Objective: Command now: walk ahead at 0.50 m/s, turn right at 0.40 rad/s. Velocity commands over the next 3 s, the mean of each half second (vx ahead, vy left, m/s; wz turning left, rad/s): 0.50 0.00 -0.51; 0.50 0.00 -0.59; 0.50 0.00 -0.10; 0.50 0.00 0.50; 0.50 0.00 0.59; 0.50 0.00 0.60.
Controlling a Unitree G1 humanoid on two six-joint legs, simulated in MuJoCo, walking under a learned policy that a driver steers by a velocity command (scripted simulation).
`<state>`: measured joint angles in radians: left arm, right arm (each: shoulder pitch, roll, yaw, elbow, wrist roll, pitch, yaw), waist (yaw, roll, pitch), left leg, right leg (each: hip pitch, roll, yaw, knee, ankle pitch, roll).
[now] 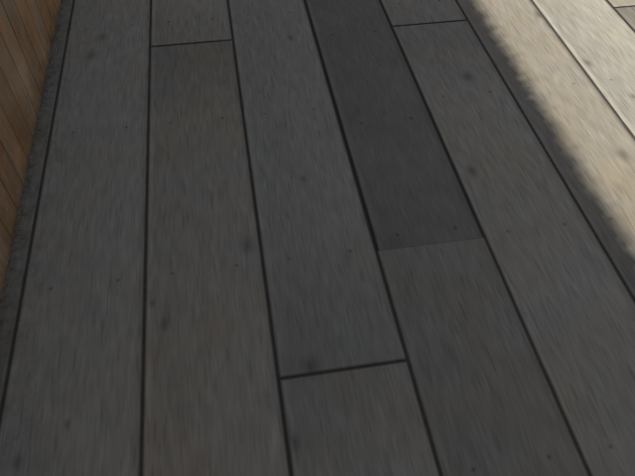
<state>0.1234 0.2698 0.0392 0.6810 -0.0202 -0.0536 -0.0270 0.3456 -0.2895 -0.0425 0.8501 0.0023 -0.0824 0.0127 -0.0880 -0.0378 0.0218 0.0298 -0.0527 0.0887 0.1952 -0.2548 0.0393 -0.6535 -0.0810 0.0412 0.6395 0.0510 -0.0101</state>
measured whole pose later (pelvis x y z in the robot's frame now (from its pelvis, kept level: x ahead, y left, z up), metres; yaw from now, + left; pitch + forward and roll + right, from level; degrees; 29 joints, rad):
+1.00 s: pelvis +0.55 -0.12 +0.00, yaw -34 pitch +1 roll +2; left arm 0.14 0.29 0.07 0.61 -0.02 -0.01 -0.02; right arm 0.32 -0.30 -0.06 0.87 0.01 -0.07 0.00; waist -0.10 -0.04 0.06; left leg 0.04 0.00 0.18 0.22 -0.27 -0.01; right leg -0.66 -0.09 0.03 0.74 -0.02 0.00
